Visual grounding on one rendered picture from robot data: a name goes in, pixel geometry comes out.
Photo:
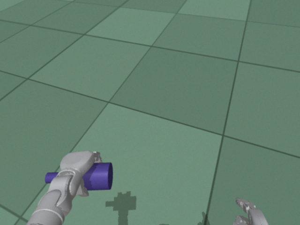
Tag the right robot hand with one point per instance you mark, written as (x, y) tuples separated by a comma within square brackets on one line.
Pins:
[(255, 217)]

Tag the bottle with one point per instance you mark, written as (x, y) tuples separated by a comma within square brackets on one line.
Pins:
[(98, 177)]

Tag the left robot hand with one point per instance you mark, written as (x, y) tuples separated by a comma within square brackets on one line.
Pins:
[(81, 161)]

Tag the left robot arm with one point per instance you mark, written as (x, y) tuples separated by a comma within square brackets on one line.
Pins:
[(55, 205)]

